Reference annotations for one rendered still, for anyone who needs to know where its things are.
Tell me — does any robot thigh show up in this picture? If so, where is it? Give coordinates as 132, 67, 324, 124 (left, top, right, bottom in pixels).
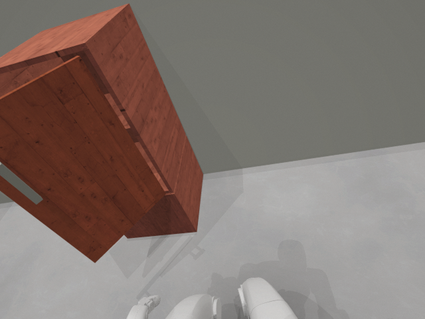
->
238, 277, 298, 319
165, 294, 222, 319

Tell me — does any handle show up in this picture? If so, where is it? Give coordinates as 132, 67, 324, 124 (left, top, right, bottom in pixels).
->
0, 162, 43, 205

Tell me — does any left robot hand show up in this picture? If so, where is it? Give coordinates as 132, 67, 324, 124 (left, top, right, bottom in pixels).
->
126, 295, 161, 319

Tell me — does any right robot thigh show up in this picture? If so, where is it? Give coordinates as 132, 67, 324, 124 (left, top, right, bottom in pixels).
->
238, 277, 298, 319

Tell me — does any left robot thigh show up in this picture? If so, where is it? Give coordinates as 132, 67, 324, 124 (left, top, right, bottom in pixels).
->
165, 294, 222, 319

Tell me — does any cupboard door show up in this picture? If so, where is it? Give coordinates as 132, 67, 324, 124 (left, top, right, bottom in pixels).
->
0, 56, 166, 263

